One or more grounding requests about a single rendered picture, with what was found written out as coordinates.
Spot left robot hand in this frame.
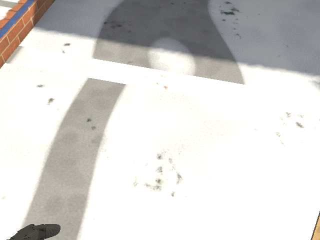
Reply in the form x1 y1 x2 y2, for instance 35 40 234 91
7 224 61 240

